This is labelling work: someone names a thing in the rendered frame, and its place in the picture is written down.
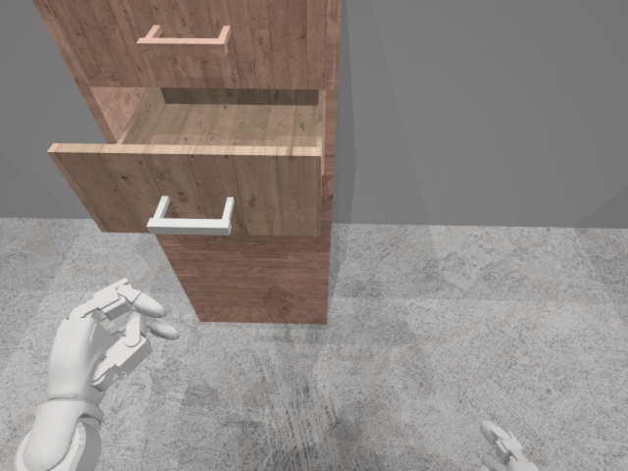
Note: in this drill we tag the handle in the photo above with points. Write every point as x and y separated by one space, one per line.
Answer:
182 47
214 227

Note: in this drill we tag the right robot hand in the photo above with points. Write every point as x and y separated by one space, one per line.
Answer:
509 450

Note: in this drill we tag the left robot hand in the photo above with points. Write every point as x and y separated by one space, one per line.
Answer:
76 368

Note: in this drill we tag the cabinet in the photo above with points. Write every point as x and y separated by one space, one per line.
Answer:
272 44

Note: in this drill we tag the drawer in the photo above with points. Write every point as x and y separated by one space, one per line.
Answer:
263 147

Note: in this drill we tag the left robot forearm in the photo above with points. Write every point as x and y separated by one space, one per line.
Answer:
64 437

